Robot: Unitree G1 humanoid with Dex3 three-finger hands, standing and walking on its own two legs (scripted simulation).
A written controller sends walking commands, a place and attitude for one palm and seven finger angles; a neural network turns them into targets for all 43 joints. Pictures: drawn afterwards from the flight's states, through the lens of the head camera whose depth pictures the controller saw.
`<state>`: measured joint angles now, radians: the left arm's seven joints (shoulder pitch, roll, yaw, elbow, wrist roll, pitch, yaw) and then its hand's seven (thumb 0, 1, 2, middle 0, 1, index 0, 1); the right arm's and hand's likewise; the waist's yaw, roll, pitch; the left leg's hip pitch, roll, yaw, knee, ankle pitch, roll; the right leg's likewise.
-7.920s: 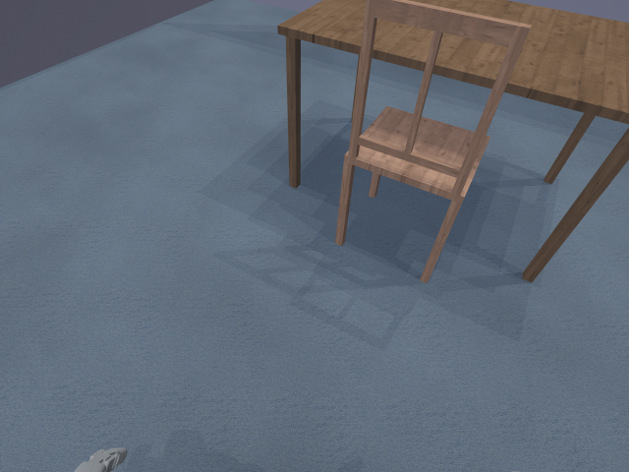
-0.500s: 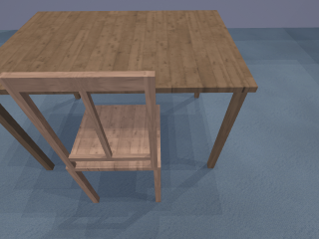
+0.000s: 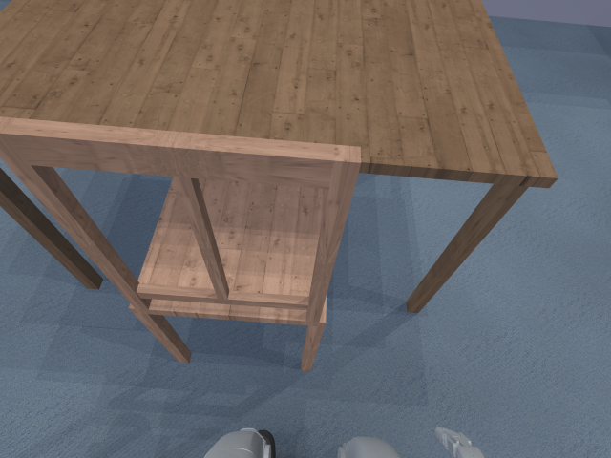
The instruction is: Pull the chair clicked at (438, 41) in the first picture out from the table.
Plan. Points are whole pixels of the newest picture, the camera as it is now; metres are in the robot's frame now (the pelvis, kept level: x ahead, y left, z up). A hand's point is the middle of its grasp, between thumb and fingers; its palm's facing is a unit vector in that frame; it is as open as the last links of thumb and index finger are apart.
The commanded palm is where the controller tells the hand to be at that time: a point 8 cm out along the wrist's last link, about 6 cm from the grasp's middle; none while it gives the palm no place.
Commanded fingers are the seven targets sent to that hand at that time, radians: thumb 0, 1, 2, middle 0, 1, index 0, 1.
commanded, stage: come to a stop and stand still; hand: left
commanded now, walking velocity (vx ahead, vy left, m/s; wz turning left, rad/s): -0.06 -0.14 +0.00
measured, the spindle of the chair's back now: (208, 248) +0.39 +0.18 -0.04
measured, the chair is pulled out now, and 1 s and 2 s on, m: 0.00 0.00 0.00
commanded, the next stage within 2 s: look again from close up in 0.46 s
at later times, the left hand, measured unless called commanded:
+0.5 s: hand out of the picture +0.01 +0.15 -0.17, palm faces +0.01 -0.98 -0.19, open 7.3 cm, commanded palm none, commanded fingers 0.00 0.90 0.90 -0.20 -0.30 -0.20 -0.30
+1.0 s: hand out of the picture -0.04 +0.16 -0.17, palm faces +0.04 -0.98 -0.19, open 7.4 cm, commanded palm none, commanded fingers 0.00 0.90 0.90 -0.20 -0.30 -0.20 -0.30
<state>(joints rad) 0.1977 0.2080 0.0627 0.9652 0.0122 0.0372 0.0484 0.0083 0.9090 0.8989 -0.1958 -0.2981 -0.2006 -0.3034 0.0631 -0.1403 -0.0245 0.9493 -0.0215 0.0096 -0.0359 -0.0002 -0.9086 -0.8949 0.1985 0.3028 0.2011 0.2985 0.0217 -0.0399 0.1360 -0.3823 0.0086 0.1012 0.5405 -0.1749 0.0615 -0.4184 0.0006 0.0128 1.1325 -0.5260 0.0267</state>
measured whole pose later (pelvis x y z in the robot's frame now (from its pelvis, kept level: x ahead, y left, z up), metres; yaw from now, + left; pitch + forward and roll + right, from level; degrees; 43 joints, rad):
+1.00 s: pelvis -0.04 -0.01 +0.00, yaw +1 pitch -1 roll -1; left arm 0.31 0.18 -0.01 1.04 0.01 -0.01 0.04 0.01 0.91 0.90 -0.20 -0.30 -0.20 -0.30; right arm 0.24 -0.17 0.00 1.03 -0.01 -0.01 -0.01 0.01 -0.92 -0.89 0.20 0.30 0.20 0.30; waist 0.00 -0.02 0.01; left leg -0.30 -0.02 0.00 0.53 -0.22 0.03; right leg -0.19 -0.04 -0.01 0.51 -0.31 0.03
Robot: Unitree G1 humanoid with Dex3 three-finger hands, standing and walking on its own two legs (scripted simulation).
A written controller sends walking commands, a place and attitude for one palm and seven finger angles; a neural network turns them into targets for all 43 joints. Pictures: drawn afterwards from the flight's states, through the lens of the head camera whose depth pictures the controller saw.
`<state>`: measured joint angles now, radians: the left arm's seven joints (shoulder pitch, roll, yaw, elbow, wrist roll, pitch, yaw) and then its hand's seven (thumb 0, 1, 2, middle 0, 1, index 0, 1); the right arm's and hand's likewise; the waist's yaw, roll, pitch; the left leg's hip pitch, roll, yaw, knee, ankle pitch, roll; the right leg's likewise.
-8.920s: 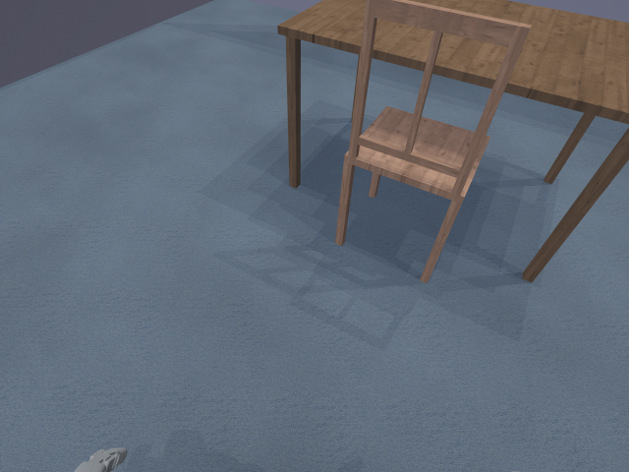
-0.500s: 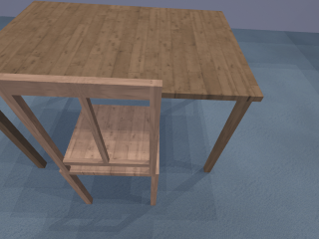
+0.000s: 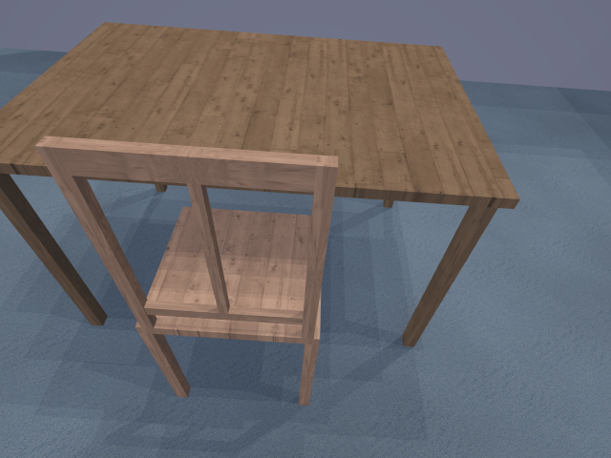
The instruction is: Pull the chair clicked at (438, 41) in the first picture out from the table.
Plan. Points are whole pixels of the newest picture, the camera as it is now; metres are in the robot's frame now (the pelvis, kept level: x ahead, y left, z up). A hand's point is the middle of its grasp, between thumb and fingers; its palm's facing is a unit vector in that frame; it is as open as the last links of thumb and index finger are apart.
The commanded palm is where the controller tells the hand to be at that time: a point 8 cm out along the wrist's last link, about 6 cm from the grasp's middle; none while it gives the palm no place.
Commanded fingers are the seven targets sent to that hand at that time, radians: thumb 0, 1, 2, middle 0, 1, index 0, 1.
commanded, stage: look again from close up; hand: left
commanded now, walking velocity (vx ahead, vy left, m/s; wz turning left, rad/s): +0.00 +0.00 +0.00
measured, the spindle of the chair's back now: (212, 257) +0.44 +0.19 -0.04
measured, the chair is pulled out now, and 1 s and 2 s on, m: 0.00 0.00 0.00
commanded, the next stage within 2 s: none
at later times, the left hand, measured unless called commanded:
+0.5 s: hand out of the picture -0.01 +0.18 -0.18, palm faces +0.01 -0.99 -0.17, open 7.4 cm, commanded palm none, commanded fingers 0.00 0.90 0.90 -0.20 -0.30 -0.20 -0.30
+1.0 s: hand out of the picture -0.01 +0.18 -0.18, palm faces +0.00 -0.99 -0.17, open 7.4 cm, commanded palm none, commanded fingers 0.00 0.90 0.90 -0.20 -0.30 -0.20 -0.30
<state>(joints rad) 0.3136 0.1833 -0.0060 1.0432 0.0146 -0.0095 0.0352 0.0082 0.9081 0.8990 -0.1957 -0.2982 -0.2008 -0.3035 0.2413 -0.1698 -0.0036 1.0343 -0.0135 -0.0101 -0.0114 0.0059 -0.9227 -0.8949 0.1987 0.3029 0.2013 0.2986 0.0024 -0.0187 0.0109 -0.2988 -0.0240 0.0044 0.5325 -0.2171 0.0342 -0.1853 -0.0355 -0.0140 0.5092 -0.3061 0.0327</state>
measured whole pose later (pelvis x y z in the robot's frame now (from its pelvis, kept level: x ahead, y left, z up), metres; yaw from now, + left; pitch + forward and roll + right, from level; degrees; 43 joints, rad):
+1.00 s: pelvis +0.01 +0.01 +0.01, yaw -1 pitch -1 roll +0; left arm 0.34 0.17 -0.02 1.10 0.01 -0.02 0.04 0.01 0.91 0.90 -0.19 -0.30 -0.20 -0.30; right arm 0.25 -0.15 0.01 1.13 0.00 -0.02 -0.01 0.01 -0.92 -0.89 0.20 0.30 0.20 0.30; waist 0.00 -0.04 0.02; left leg -0.24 -0.04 0.02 0.44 -0.19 0.05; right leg -0.13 -0.06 0.00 0.42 -0.27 0.05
